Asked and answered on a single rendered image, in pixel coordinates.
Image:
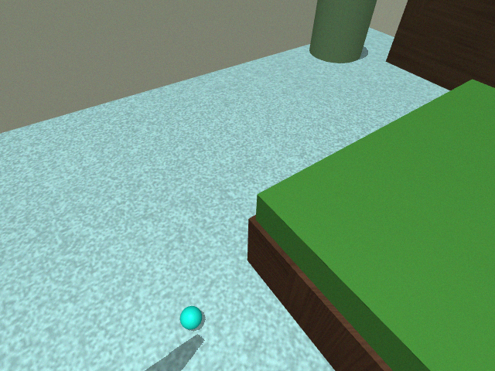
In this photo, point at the ball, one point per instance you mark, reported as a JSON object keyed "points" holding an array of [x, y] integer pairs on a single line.
{"points": [[191, 317]]}

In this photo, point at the bed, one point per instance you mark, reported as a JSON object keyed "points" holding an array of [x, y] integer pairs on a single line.
{"points": [[384, 251]]}

